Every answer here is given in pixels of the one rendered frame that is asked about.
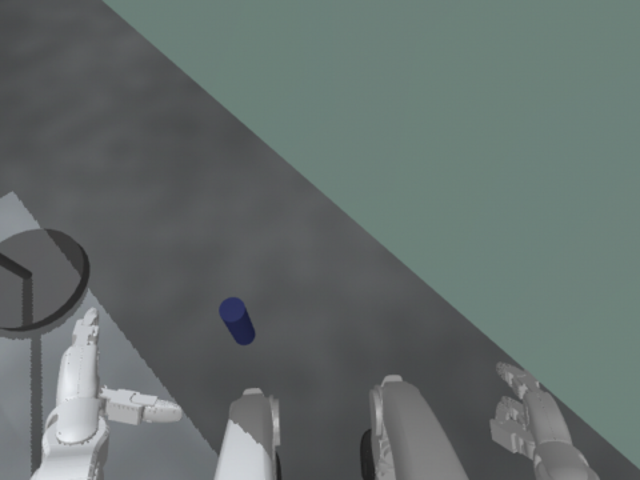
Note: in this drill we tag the floor lamp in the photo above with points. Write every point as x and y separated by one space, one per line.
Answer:
43 273

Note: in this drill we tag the right robot arm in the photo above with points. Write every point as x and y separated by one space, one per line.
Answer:
555 460

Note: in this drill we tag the left robot hand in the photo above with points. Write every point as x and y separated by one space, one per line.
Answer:
79 377

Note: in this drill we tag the right robot hand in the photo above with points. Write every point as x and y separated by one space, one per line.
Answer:
536 421

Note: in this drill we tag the left robot arm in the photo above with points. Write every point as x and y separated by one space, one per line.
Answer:
75 442

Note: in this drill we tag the right robot foot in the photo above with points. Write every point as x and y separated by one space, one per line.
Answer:
366 456

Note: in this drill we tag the can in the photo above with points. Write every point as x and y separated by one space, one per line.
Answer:
234 314

